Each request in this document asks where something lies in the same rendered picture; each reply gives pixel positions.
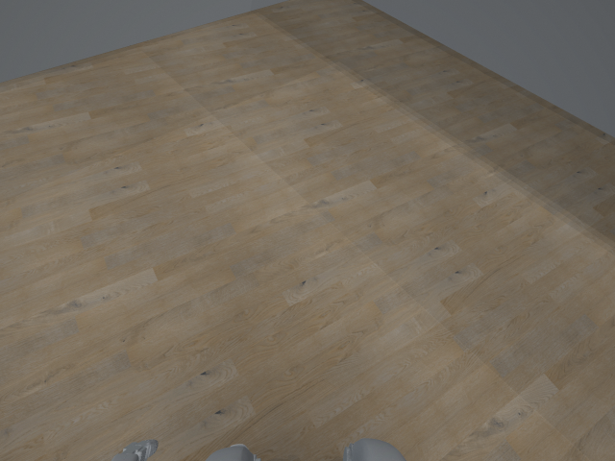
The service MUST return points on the robot right thigh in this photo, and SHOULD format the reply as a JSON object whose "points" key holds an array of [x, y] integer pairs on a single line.
{"points": [[367, 449]]}

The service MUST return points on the left robot hand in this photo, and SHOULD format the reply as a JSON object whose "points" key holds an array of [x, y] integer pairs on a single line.
{"points": [[137, 451]]}

